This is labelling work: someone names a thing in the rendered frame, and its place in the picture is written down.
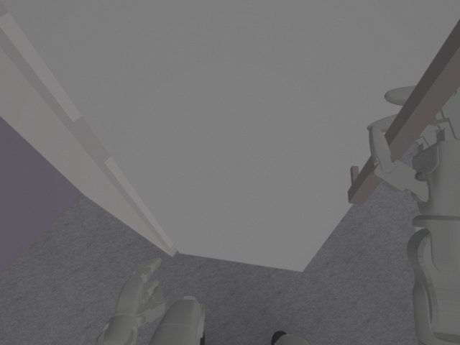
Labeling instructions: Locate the robot right forearm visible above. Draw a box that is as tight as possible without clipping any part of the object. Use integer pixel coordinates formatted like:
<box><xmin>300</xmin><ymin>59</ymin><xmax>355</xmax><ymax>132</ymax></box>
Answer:
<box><xmin>407</xmin><ymin>215</ymin><xmax>460</xmax><ymax>345</ymax></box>

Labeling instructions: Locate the left robot hand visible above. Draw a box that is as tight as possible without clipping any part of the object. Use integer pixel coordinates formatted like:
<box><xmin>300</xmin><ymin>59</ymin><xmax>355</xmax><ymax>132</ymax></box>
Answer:
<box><xmin>113</xmin><ymin>257</ymin><xmax>166</xmax><ymax>328</ymax></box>

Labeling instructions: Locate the robot left thigh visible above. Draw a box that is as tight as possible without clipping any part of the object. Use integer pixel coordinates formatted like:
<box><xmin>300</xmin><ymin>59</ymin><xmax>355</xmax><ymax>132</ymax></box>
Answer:
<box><xmin>148</xmin><ymin>300</ymin><xmax>206</xmax><ymax>345</ymax></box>

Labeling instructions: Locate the right robot foot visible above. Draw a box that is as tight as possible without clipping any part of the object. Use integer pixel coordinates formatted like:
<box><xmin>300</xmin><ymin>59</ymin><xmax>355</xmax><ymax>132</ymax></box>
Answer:
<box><xmin>271</xmin><ymin>331</ymin><xmax>286</xmax><ymax>345</ymax></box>

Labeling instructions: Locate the robot left forearm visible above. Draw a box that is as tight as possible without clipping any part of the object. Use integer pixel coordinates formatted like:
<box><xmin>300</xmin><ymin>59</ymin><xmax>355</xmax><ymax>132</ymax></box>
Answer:
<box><xmin>95</xmin><ymin>315</ymin><xmax>138</xmax><ymax>345</ymax></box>

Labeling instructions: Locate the right robot hand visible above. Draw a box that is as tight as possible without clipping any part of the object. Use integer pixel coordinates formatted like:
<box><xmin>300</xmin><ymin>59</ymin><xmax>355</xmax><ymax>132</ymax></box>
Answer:
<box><xmin>367</xmin><ymin>86</ymin><xmax>460</xmax><ymax>216</ymax></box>

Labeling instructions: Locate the fridge door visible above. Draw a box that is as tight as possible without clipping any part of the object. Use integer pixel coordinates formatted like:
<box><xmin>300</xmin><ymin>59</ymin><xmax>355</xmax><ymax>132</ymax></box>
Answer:
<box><xmin>0</xmin><ymin>0</ymin><xmax>460</xmax><ymax>272</ymax></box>

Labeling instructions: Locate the handle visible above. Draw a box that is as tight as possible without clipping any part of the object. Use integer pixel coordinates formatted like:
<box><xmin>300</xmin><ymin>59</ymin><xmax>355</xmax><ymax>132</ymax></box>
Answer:
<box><xmin>348</xmin><ymin>20</ymin><xmax>460</xmax><ymax>205</ymax></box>

